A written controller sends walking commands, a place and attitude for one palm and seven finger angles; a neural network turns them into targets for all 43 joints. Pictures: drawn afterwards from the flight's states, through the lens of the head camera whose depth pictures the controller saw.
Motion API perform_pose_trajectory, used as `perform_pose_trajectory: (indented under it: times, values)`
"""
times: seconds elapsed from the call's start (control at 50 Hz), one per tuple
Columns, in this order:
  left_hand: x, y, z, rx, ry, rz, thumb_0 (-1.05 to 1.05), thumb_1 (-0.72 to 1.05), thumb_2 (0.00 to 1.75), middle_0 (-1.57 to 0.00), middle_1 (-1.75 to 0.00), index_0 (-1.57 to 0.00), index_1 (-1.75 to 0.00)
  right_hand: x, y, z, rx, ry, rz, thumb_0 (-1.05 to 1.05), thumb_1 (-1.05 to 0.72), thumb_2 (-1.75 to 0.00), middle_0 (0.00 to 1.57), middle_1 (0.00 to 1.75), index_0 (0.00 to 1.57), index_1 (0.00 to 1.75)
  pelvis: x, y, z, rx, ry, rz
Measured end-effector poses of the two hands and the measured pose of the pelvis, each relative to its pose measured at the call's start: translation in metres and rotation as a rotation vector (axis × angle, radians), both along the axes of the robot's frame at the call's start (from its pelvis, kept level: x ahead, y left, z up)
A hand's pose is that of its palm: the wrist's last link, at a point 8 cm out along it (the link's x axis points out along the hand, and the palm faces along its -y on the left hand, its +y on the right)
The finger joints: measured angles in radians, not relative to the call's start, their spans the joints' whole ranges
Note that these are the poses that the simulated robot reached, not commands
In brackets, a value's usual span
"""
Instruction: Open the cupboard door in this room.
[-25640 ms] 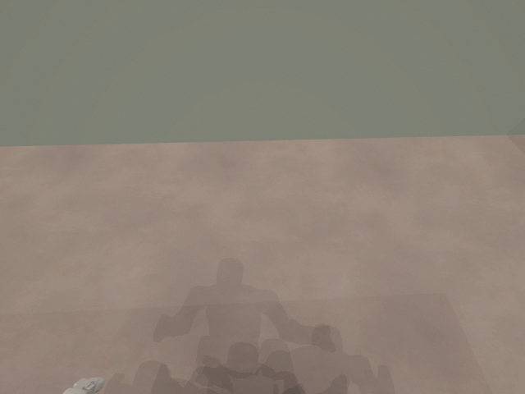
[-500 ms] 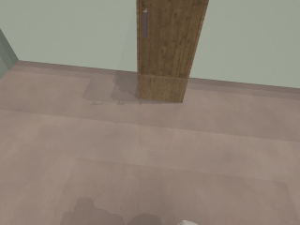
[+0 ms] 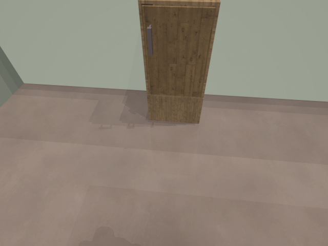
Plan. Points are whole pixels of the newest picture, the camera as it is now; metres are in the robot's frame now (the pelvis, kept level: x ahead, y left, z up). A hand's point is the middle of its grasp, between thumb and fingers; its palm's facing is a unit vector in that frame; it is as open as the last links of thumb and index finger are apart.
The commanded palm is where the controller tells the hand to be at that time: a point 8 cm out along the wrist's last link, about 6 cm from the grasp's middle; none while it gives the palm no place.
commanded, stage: stand and wait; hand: left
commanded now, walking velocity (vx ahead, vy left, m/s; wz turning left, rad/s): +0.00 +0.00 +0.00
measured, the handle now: (150, 40) +1.18 +0.14 -0.04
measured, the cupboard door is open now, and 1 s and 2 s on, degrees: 0 0 0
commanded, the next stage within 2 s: look at it before walking up in 0.14 s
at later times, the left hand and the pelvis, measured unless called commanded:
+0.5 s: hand out of the picture -0.03 +0.16 -0.18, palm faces +0.04 -0.99 -0.14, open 7.4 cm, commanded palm none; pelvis +0.00 +0.01 +0.00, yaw +0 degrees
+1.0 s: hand out of the picture -0.01 +0.19 -0.18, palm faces +0.00 -0.99 -0.15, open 7.4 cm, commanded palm none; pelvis +0.01 +0.03 -0.01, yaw -3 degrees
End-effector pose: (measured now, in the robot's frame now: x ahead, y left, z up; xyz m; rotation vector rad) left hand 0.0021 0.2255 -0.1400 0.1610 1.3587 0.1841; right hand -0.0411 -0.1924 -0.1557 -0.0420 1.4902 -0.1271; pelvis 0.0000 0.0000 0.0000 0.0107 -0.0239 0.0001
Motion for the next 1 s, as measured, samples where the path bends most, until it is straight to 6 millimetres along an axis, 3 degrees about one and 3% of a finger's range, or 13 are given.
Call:
perform_pose_trajectory:
  times: [0.2, 0.32, 0.72, 0.9, 1.0]
  values:
    - [-0.033, -0.027, -0.008, -0.077, 0.08, 0.027, 0.0, 0.92, 0.9, -0.2, -0.3, -0.2, -0.3, 0.027, -0.014, 0.005, -0.049, -0.058, 0.024, 0.01, -0.91, -0.9, 0.2, 0.3, 0.2, 0.3, 0.001, -0.001, 0.0, -0.005, -0.004, 0.0]
    - [-0.039, -0.033, -0.009, -0.102, 0.094, 0.033, 0.0, 0.91, 0.9, -0.2, -0.3, -0.2, -0.3, 0.029, -0.015, 0.007, -0.064, -0.064, 0.029, 0.01, -0.91, -0.9, 0.2, 0.3, 0.2, 0.3, 0.0, 0.003, 0.001, -0.007, -0.003, -0.002]
    - [-0.022, 0.006, -0.007, -0.05, 0.061, 0.001, 0.0, 0.91, 0.9, -0.2, -0.3, -0.2, -0.3, 0.001, 0.022, 0.006, -0.02, -0.011, -0.008, 0.01, -0.91, -0.9, 0.2, 0.3, 0.2, 0.3, -0.002, 0.022, 0.001, -0.006, 0.001, -0.011]
    - [-0.018, 0.014, -0.009, -0.058, 0.058, -0.002, 0.0, 0.91, 0.9, -0.2, -0.3, -0.2, -0.3, 0.002, 0.026, 0.007, -0.037, -0.023, -0.012, 0.01, -0.91, -0.9, 0.2, 0.3, 0.2, 0.3, 0.001, 0.03, 0.0, -0.004, -0.004, -0.019]
    - [-0.015, 0.013, -0.013, -0.071, 0.088, -0.018, 0.0, 0.91, 0.9, -0.2, -0.3, -0.2, -0.3, 0.003, 0.022, 0.001, -0.038, -0.025, -0.054, 0.01, -0.9, -0.9, 0.2, 0.3, 0.2, 0.3, 0.013, 0.03, -0.005, 0.008, -0.002, -0.045]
